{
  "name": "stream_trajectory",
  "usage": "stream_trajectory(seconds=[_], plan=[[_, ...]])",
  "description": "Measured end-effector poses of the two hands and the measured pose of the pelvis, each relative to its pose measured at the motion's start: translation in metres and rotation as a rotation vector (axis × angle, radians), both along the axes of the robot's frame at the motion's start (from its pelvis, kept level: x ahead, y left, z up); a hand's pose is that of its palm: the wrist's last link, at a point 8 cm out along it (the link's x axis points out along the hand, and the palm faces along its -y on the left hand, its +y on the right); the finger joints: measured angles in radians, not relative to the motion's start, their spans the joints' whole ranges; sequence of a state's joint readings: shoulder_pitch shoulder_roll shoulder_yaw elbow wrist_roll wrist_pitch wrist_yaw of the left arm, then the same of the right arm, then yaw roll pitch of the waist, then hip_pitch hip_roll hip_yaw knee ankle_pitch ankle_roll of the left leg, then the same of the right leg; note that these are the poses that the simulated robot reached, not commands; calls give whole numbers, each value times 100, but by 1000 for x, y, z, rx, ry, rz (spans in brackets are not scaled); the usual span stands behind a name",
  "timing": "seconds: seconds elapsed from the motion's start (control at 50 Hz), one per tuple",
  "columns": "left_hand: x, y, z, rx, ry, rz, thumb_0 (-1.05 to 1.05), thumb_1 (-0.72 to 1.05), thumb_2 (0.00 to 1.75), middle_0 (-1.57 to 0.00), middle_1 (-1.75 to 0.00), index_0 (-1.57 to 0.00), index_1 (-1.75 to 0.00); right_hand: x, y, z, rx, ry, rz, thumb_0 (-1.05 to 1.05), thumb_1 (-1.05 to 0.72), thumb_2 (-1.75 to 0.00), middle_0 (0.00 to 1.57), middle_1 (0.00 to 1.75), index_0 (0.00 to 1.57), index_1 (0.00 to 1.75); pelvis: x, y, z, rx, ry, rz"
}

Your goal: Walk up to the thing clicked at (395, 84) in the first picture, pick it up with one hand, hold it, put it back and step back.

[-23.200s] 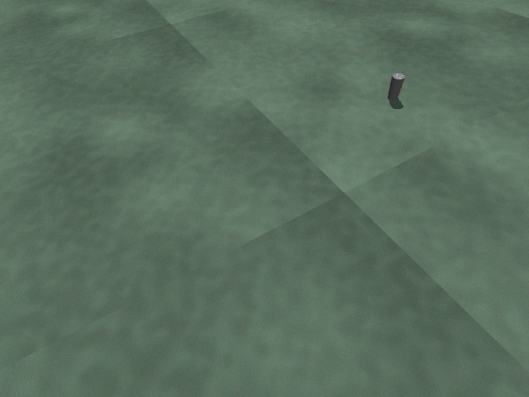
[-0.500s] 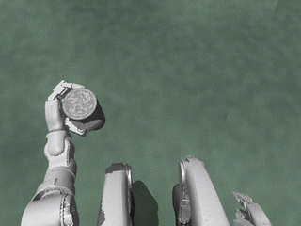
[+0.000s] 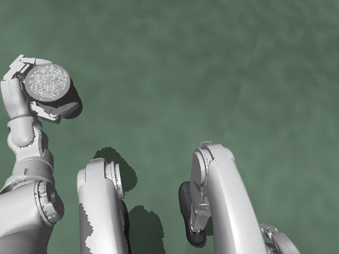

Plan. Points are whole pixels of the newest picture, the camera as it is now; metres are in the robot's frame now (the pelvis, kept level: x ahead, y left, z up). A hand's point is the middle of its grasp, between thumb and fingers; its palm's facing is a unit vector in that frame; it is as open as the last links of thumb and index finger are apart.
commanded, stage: crouch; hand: left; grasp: from the side
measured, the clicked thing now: (60, 96) +0.48 +0.22 -0.09
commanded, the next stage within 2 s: lower in 0.68 s
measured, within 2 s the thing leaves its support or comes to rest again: rests again in 1.78 s
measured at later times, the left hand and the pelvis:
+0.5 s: hand (60, 99) +0.50 +0.24 -0.14, palm faces +0.18 -0.98 -0.03, open 11.0 cm; pelvis +0.00 +0.01 -0.05, yaw -4 degrees
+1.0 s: hand (65, 105) +0.50 +0.24 -0.19, palm faces +0.20 -0.98 -0.05, open 11.0 cm; pelvis +0.00 +0.01 -0.06, yaw -6 degrees
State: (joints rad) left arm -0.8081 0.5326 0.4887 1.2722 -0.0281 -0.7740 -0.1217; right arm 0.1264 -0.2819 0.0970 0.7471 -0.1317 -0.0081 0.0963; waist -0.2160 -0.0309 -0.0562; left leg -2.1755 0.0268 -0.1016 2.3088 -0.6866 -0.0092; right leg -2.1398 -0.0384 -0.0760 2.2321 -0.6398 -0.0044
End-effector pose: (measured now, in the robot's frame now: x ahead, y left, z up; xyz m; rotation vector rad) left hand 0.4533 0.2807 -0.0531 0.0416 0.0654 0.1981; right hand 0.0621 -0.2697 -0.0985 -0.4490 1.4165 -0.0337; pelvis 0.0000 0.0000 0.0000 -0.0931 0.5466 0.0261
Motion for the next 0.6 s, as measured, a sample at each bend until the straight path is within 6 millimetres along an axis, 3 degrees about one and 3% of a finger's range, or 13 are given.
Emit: stream_trajectory(seconds=[0.26,0.6], plan=[[8,4,-52,-17,5,-1,-1,-60,99,-74,-108,-75,-112,-7,1,-17,-40,51,53,1,-93,-92,20,30,20,30,-2,5,-31,-39,-43,-19],[14,6,-93,-14,12,-23,-1,-59,99,-74,-108,-74,-113,-2,1,-23,-82,98,141,0,-93,-91,20,30,20,30,-1,9,-50,-84,-90,-35]])
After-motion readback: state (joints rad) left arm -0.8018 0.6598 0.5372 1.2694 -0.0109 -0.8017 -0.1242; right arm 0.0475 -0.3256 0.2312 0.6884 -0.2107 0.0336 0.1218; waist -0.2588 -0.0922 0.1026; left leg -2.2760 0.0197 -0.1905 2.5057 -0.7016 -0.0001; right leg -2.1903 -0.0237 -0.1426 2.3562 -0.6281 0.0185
